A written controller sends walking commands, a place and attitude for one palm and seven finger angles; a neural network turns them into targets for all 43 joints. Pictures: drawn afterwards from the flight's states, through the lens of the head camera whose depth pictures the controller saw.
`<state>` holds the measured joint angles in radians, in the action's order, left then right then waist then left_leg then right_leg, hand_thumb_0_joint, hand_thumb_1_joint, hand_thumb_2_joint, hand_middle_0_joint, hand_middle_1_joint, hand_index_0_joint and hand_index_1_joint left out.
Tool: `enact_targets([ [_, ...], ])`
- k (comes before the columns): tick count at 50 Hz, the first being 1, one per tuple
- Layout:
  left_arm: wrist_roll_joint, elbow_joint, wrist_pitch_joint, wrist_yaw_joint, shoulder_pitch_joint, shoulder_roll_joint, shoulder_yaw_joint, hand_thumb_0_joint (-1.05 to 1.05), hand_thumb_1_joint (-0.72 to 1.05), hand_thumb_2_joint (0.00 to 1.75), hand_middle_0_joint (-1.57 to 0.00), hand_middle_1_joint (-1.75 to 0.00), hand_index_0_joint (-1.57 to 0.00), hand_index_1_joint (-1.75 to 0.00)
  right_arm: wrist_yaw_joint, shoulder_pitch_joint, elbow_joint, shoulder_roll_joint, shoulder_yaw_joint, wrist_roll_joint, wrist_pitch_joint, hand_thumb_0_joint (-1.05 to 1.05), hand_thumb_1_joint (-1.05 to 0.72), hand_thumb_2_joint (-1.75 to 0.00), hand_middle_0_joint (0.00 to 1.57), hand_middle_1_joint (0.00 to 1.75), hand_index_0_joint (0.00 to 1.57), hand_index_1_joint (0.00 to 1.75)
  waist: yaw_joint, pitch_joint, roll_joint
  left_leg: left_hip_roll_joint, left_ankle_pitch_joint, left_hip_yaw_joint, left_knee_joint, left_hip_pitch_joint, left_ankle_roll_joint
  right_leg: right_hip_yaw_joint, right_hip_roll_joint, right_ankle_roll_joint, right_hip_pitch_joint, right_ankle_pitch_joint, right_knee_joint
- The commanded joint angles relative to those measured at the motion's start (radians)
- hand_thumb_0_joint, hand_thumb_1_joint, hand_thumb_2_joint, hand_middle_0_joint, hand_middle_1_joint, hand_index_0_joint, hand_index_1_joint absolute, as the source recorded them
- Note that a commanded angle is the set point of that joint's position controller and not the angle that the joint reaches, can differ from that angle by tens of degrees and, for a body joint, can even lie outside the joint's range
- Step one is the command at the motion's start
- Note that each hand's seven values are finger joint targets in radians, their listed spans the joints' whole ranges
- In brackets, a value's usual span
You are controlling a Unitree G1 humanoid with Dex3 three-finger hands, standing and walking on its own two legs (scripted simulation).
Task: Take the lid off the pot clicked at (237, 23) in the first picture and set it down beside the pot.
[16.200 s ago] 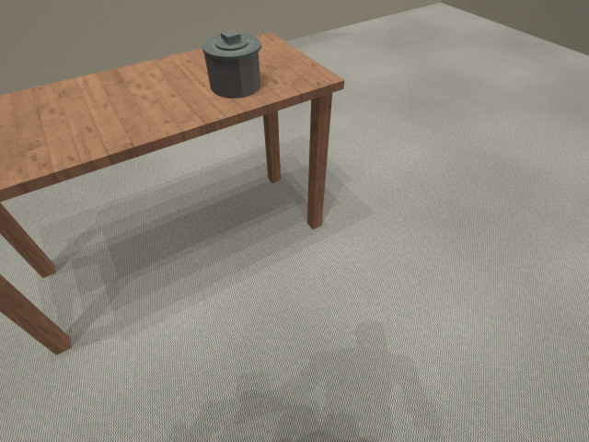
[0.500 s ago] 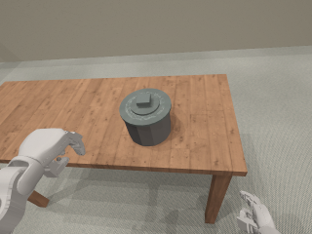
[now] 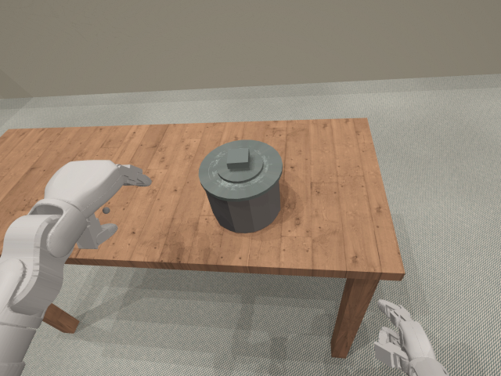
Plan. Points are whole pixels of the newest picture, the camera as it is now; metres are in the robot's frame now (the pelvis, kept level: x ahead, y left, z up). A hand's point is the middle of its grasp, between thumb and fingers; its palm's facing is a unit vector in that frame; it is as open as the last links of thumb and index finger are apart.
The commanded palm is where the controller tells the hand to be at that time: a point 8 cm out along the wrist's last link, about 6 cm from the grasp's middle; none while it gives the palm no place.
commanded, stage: move the open hand above the knob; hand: left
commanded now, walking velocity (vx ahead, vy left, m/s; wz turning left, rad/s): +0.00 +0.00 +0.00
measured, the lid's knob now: (238, 158) +0.48 +0.08 +0.09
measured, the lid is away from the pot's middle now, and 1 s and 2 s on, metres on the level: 0.00 0.00 0.00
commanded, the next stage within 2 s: none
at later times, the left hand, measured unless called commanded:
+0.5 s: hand (151, 179) +0.36 +0.19 +0.15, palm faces -0.14 -0.03 -0.99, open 10.0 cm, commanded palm +0.33 +0.19 +0.22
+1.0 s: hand (183, 164) +0.39 +0.15 +0.15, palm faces -0.15 -0.04 -0.99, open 10.0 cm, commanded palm +0.37 +0.15 +0.22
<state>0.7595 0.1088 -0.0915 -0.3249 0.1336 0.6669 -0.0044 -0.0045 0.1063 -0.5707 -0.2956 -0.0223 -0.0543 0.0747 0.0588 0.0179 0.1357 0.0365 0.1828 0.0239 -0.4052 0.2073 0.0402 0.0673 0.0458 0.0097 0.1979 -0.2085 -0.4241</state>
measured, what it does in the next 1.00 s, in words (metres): stands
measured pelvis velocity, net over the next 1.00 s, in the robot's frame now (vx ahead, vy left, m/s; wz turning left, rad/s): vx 0.02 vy -0.02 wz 0.00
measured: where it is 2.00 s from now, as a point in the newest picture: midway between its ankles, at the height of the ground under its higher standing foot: outside the picture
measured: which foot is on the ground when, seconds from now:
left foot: down 0.00-1.00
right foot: down 0.00-1.00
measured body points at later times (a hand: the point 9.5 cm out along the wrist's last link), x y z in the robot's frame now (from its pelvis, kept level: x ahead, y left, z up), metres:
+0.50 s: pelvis +0.01 +0.00 +0.00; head +0.03 -0.06 +0.44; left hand +0.36 +0.19 +0.21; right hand +0.22 -0.22 -0.11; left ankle +0.02 +0.09 -0.74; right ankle +0.01 -0.13 -0.74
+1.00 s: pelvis +0.02 -0.02 +0.00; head +0.03 -0.08 +0.44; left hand +0.40 +0.15 +0.21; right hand +0.23 -0.24 -0.11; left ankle +0.02 +0.09 -0.74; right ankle +0.01 -0.13 -0.74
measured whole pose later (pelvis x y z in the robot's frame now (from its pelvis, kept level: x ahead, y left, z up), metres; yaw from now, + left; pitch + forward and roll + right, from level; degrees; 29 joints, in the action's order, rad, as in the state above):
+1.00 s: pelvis +0.02 -0.02 +0.00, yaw +0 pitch +1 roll +1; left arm 0.81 -0.11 -0.28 -0.36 0.52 0.53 0.24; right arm 0.02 0.08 -0.59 -0.29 -0.04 -0.08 0.12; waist 0.02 -0.01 0.12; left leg 0.03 0.23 0.02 -0.45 0.24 0.02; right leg 0.07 0.04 -0.01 0.25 -0.28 -0.51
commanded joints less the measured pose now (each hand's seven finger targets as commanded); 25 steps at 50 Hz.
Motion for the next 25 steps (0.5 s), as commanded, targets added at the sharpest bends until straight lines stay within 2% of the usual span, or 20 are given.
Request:
enact_targets([
  [1, 0.019, 0.153, -0.013, 0.020, 0.355, 0.280, -0.168, 0.00, -0.29, 1.43, -0.84, -0.08, -0.84, -0.08, 0.004, -0.158, 0.172, -0.087, 0.022, -0.005, -0.045, 0.00, -0.90, -0.90, 0.20, 0.30, 0.20, 0.30, -0.003, -0.257, -0.058, -0.017, -0.142, -0.054, 0.056, -0.097, 0.002, -0.009, -0.037, -0.033, -0.043, 0.068, 0.045],
  [2, 0.018, 0.144, -0.018, 0.017, 0.368, 0.281, -0.167, 0.00, -0.30, 1.44, -0.84, -0.08, -0.84, -0.08, 0.001, -0.151, 0.170, -0.088, 0.025, -0.008, -0.043, 0.00, -0.90, -0.90, 0.20, 0.30, 0.20, 0.30, -0.004, -0.245, -0.076, -0.020, -0.141, -0.059, 0.057, -0.094, 0.001, -0.008, -0.037, -0.031, -0.036, 0.069, 0.046],
  [3, 0.016, 0.129, -0.037, 0.007, 0.395, 0.235, -0.113, 0.00, -0.30, 1.44, -0.84, -0.08, -0.84, -0.08, 0.003, -0.166, 0.171, -0.089, 0.024, -0.010, -0.043, 0.00, -0.90, -0.90, 0.20, 0.30, 0.20, 0.30, -0.010, -0.236, -0.052, -0.016, -0.139, -0.063, 0.055, -0.092, -0.001, -0.009, -0.035, -0.033, -0.023, 0.074, 0.039],
  [6, 0.013, 0.157, -0.057, -0.014, 0.398, 0.183, -0.064, 0.00, -0.30, 1.44, -0.84, -0.08, -0.84, -0.08, 0.016, -0.162, 0.183, -0.081, 0.022, -0.010, -0.047, 0.00, -0.90, -0.90, 0.20, 0.30, 0.20, 0.30, -0.008, -0.289, -0.077, -0.014, -0.182, -0.063, 0.045, -0.123, 0.003, -0.005, -0.039, -0.034, -0.038, 0.104, 0.025],
  [9, 0.036, 0.125, -0.079, -0.012, 0.457, 0.221, -0.082, 0.00, -0.30, 1.44, -0.84, -0.08, -0.84, -0.08, 0.013, -0.154, 0.168, -0.090, 0.021, -0.009, -0.035, 0.00, -0.90, -0.90, 0.20, 0.30, 0.20, 0.30, -0.012, -0.250, -0.101, -0.015, -0.170, -0.065, 0.047, -0.096, 0.000, -0.004, -0.038, -0.035, -0.026, 0.107, 0.027],
  [10, 0.040, 0.151, -0.082, -0.006, 0.479, 0.253, -0.116, 0.00, -0.30, 1.44, -0.84, -0.08, -0.84, -0.08, 0.019, -0.162, 0.178, -0.092, 0.021, -0.013, -0.039, 0.00, -0.90, -0.90, 0.20, 0.30, 0.20, 0.30, -0.013, -0.274, -0.089, -0.018, -0.180, -0.069, 0.029, -0.111, 0.001, -0.014, -0.045, -0.042, -0.032, 0.115, 0.012],
  [11, 0.048, 0.115, -0.088, -0.015, 0.526, 0.205, -0.057, 0.00, -0.30, 1.44, -0.84, -0.08, -0.84, -0.08, 0.016, -0.164, 0.170, -0.082, 0.012, -0.009, -0.032, 0.00, -0.90, -0.90, 0.20, 0.30, 0.20, 0.30, -0.015, -0.284, -0.100, -0.013, -0.188, -0.066, 0.041, -0.107, 0.001, -0.003, -0.042, -0.039, -0.038, 0.110, 0.012],
  [12, 0.048, 0.123, -0.090, -0.011, 0.544, 0.223, -0.071, 0.00, -0.30, 1.44, -0.84, -0.08, -0.84, -0.08, 0.016, -0.158, 0.168, -0.084, 0.019, -0.011, -0.031, 0.00, -0.90, -0.90, 0.20, 0.30, 0.20, 0.30, -0.013, -0.284, -0.085, -0.017, -0.178, -0.070, 0.042, -0.111, -0.001, -0.005, -0.038, -0.038, -0.033, 0.104, 0.015],
  [13, 0.053, 0.113, -0.096, -0.009, 0.557, 0.213, -0.059, 0.00, -0.30, 1.44, -0.84, -0.08, -0.84, -0.08, 0.016, -0.162, 0.168, -0.083, 0.016, -0.010, -0.032, 0.00, -0.90, -0.90, 0.20, 0.30, 0.20, 0.30, -0.010, -0.286, -0.073, -0.014, -0.183, -0.072, 0.040, -0.111, -0.001, -0.006, -0.037, -0.042, -0.030, 0.106, 0.009],
  [15, 0.043, 0.120, -0.105, -0.005, 0.509, 0.207, -0.077, 0.00, -0.30, 1.44, -0.84, -0.08, -0.84, -0.08, 0.026, -0.162, 0.180, -0.082, 0.018, -0.012, -0.037, 0.00, -0.90, -0.90, 0.20, 0.30, 0.20, 0.30, -0.006, -0.323, -0.070, -0.010, -0.230, -0.067, 0.010, -0.128, 0.004, -0.016, -0.040, -0.047, -0.046, 0.157, -0.006],
  [16, 0.051, 0.094, -0.111, -0.013, 0.532, 0.180, -0.041, 0.00, -0.30, 1.44, -0.84, -0.08, -0.84, -0.08, 0.026, -0.157, 0.168, -0.075, 0.012, -0.010, -0.030, 0.00, -0.90, -0.90, 0.20, 0.30, 0.20, 0.30, -0.008, -0.340, -0.099, -0.006, -0.250, -0.058, 0.017, -0.124, 0.003, -0.010, -0.037, -0.042, -0.064, 0.174, -0.006],
  [17, 0.049, 0.077, -0.114, -0.010, 0.517, 0.194, -0.055, 0.00, -0.30, 1.44, -0.84, -0.08, -0.84, -0.08, 0.027, -0.151, 0.170, -0.078, 0.015, -0.013, -0.026, 0.00, -0.90, -0.90, 0.20, 0.30, 0.20, 0.30, -0.009, -0.304, -0.118, -0.012, -0.232, -0.055, 0.021, -0.106, 0.000, -0.009, -0.037, -0.038, -0.052, 0.169, 0.000],
  [19, 0.056, 0.093, -0.123, -0.011, 0.566, 0.148, -0.003, 0.00, -0.30, 1.44, -0.84, -0.08, -0.84, -0.08, 0.029, -0.160, 0.172, -0.076, 0.014, -0.015, -0.023, 0.00, -0.90, -0.90, 0.20, 0.30, 0.20, 0.30, -0.015, -0.303, -0.094, -0.009, -0.225, -0.055, 0.021, -0.109, -0.001, -0.009, -0.035, -0.040, -0.038, 0.165, -0.004],
  [20, 0.047, 0.122, -0.124, -0.006, 0.546, 0.158, -0.028, 0.00, -0.30, 1.44, -0.84, -0.08, -0.84, -0.08, 0.036, -0.170, 0.184, -0.078, 0.018, -0.017, -0.029, 0.00, -0.90, -0.90, 0.20, 0.30, 0.20, 0.30, -0.016, -0.322, -0.090, -0.011, -0.245, -0.059, -0.003, -0.123, 0.006, -0.018, -0.038, -0.046, -0.043, 0.187, -0.015],
  [21, 0.055, 0.100, -0.128, -0.012, 0.556, 0.153, -0.012, 0.00, -0.30, 1.44, -0.84, -0.08, -0.84, -0.08, 0.035, -0.161, 0.176, -0.071, 0.010, -0.015, -0.023, 0.00, -0.90, -0.90, 0.20, 0.30, 0.20, 0.30, -0.012, -0.346, -0.103, -0.007, -0.257, -0.050, 0.009, -0.120, 0.003, -0.012, -0.036, -0.041, -0.063, 0.189, -0.016],
  [22, 0.055, 0.092, -0.128, -0.008, 0.545, 0.182, -0.038, 0.00, -0.30, 1.44, -0.84, -0.08, -0.84, -0.08, 0.035, -0.158, 0.177, -0.075, 0.014, -0.015, -0.022, 0.00, -0.90, -0.90, 0.20, 0.30, 0.20, 0.30, -0.008, -0.314, -0.115, -0.010, -0.243, -0.051, 0.012, -0.100, 0.001, -0.011, -0.035, -0.040, -0.059, 0.191, -0.011],
  [23, 0.062, 0.069, -0.132, -0.006, 0.558, 0.189, -0.043, 0.00, -0.30, 1.44, -0.84, -0.08, -0.84, -0.08, 0.033, -0.157, 0.172, -0.080, 0.011, -0.016, -0.021, 0.00, -0.90, -0.90, 0.20, 0.30, 0.20, 0.30, -0.009, -0.309, -0.121, -0.008, -0.246, -0.050, 0.012, -0.090, 0.000, -0.011, -0.035, -0.040, -0.059, 0.197, -0.015],
  [25, 0.050, 0.098, -0.137, -0.002, 0.550, 0.173, -0.045, 0.00, -0.30, 1.44, -0.84, -0.08, -0.84, -0.08, 0.039, -0.173, 0.185, -0.080, 0.016, -0.019, -0.023, 0.00, -0.90, -0.90, 0.20, 0.30, 0.20, 0.30, -0.013, -0.321, -0.101, -0.008, -0.262, -0.049, -0.013, -0.100, 0.007, -0.024, -0.034, -0.044, -0.060, 0.226, -0.023],
])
